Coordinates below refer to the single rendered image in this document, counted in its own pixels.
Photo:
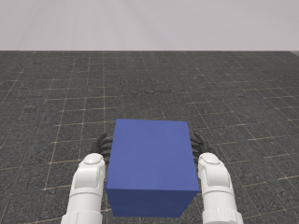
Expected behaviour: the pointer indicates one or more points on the robot left forearm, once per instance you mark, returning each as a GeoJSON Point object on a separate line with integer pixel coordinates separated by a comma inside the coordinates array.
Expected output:
{"type": "Point", "coordinates": [84, 205]}

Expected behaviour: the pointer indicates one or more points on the left robot hand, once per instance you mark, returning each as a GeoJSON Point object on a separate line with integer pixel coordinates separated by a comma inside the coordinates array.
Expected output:
{"type": "Point", "coordinates": [97, 146]}

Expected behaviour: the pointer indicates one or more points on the carton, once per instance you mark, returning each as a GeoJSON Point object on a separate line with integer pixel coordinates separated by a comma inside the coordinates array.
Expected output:
{"type": "Point", "coordinates": [151, 170]}

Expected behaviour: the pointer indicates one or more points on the right robot hand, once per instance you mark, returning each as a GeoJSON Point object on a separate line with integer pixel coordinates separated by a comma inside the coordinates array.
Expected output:
{"type": "Point", "coordinates": [202, 146]}

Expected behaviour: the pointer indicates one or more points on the robot right forearm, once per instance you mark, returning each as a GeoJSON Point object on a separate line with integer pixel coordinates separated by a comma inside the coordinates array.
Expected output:
{"type": "Point", "coordinates": [217, 192]}

